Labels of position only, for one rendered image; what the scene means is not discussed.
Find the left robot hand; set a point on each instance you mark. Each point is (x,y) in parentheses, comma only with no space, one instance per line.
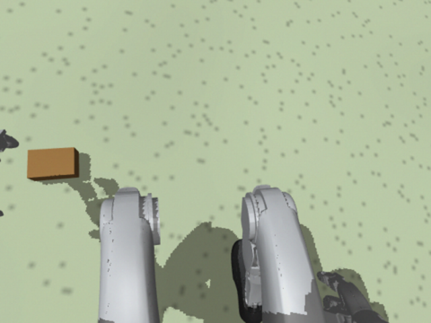
(6,142)

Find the right robot foot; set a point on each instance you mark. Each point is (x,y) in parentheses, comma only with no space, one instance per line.
(248,314)

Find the right robot arm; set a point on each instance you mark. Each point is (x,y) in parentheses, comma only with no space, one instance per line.
(367,316)

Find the small box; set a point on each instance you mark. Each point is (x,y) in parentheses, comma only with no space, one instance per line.
(52,164)

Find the right robot hand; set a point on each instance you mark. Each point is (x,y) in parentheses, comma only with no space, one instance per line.
(350,301)

